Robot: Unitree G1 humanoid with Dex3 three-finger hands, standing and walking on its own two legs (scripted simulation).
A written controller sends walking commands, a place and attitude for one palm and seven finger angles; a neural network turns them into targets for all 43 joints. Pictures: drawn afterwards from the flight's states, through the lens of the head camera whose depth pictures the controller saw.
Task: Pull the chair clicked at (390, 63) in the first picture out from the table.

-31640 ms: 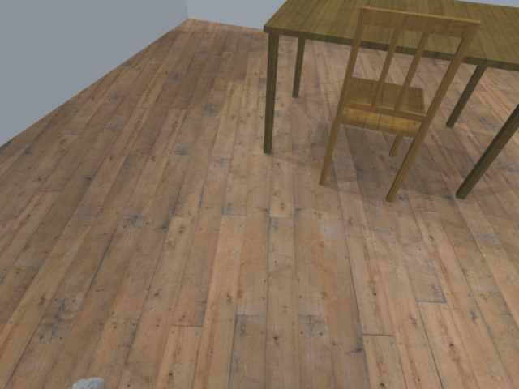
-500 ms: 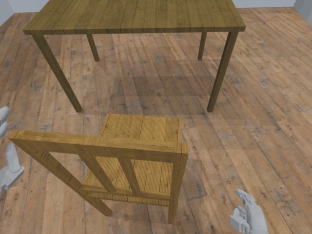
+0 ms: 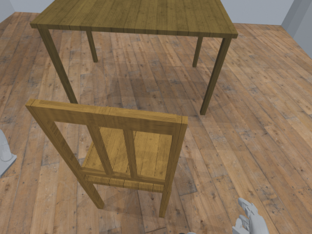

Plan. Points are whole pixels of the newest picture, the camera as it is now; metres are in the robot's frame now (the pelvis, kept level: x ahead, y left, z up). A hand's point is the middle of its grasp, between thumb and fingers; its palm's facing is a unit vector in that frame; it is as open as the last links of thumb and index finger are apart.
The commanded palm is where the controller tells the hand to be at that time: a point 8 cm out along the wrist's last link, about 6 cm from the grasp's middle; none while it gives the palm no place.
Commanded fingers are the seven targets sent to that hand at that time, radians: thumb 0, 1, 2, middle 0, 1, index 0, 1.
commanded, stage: step back with the hand held close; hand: left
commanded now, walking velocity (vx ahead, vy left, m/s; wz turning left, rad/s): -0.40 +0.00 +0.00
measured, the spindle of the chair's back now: (102, 152) +0.37 +0.19 -0.07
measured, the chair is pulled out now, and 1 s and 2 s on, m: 0.65 0.65 0.65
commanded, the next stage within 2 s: stop stepping back and stand still in 0.74 s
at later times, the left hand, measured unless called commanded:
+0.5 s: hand out of the picture +0.14 +0.27 +0.19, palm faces +0.56 -0.64 -0.52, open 7.4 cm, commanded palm +0.05 +0.30 +0.19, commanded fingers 0.00 0.90 0.90 -0.20 -0.30 -0.20 -0.30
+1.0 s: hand out of the picture +0.13 +0.25 +0.20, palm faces +0.41 -0.80 -0.45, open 7.4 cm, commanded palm +0.06 +0.30 +0.19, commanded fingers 0.00 0.90 0.90 -0.20 -0.30 -0.20 -0.30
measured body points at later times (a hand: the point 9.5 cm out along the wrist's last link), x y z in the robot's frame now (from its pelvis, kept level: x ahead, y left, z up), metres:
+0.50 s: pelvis -0.04 -0.02 -0.02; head -0.01 -0.01 +0.43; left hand +0.11 +0.30 +0.22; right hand +0.16 -0.23 -0.10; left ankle +0.05 +0.14 -0.73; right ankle +0.07 -0.14 -0.72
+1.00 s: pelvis -0.08 +0.00 +0.01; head -0.04 +0.03 +0.46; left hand +0.10 +0.29 +0.22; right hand +0.11 -0.21 -0.06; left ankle -0.10 +0.11 -0.73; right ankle -0.10 -0.15 -0.69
